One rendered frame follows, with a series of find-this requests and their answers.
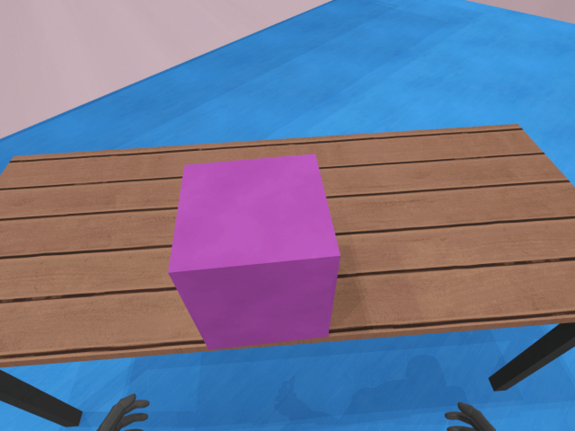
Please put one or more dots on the left robot hand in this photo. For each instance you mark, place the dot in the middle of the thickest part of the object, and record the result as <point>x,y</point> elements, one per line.
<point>115,420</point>

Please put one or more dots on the right robot hand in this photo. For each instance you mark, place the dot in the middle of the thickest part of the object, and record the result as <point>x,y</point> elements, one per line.
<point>471,416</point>

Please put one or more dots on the carton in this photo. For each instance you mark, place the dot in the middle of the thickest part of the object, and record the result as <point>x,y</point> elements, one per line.
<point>254,256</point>

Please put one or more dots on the table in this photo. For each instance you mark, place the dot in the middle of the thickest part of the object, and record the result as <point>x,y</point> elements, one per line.
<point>439,230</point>

